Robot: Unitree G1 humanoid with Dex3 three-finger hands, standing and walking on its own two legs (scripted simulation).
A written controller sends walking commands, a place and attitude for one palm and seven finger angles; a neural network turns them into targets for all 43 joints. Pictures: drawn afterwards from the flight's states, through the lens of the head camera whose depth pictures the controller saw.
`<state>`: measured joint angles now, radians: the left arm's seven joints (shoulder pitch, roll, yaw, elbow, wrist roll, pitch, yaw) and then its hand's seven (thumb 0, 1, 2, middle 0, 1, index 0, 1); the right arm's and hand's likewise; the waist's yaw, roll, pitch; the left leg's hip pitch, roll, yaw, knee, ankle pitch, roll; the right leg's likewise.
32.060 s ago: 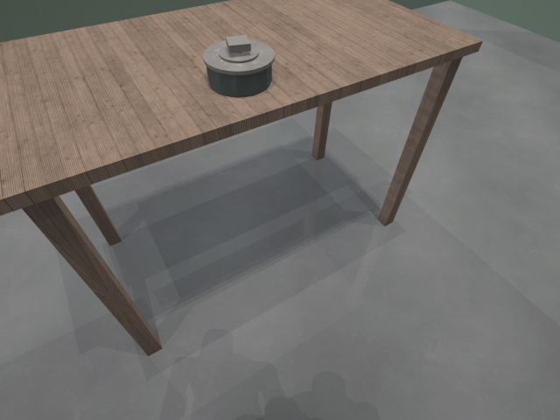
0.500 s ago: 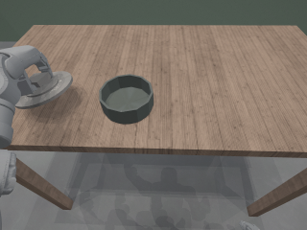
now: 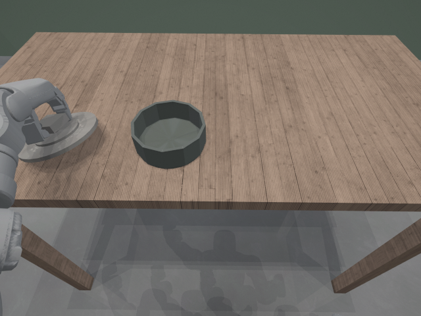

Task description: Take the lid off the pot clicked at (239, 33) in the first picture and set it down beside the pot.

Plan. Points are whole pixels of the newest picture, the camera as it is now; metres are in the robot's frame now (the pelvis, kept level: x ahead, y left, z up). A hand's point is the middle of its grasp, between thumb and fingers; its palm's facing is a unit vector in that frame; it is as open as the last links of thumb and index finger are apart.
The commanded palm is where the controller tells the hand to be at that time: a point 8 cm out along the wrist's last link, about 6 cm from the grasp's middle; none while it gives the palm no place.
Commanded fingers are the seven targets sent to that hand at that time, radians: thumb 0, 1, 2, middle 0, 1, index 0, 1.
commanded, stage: lower the lid onto the table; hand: left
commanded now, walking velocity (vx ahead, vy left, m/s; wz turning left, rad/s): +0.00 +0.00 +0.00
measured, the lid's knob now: (50, 123) +0.46 +0.30 +0.13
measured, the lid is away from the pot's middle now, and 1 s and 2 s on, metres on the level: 0.22 0.23 0.24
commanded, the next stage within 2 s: open the fingers wide in 0.88 s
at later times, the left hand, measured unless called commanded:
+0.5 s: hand (39, 127) +0.44 +0.31 +0.14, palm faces -0.42 -0.11 -0.90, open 8.2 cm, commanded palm +0.45 +0.31 +0.18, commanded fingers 0.00 0.37 1.33 -0.93 -0.64 -0.96 -0.65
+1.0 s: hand (41, 127) +0.44 +0.30 +0.14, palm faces -0.41 -0.11 -0.90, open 8.2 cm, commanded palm +0.44 +0.31 +0.17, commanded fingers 0.00 0.35 1.30 -0.91 -0.64 -0.93 -0.65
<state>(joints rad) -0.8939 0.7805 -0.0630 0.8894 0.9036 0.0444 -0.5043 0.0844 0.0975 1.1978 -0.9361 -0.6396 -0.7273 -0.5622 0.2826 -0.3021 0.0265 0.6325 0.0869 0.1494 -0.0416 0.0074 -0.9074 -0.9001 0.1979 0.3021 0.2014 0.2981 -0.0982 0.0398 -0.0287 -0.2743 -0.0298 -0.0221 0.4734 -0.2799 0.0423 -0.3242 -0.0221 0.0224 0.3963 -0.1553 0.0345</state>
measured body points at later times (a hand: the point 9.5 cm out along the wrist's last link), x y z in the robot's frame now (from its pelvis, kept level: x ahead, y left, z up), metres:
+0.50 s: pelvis -0.01 +0.01 -0.01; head +0.03 +0.00 +0.44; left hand +0.45 +0.31 +0.19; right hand +0.04 -0.27 -0.13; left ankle -0.03 +0.09 -0.74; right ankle +0.03 -0.15 -0.74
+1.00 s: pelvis -0.03 +0.00 -0.02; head +0.02 +0.00 +0.43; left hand +0.45 +0.31 +0.19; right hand -0.02 -0.28 -0.14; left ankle -0.03 +0.09 -0.74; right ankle +0.03 -0.15 -0.74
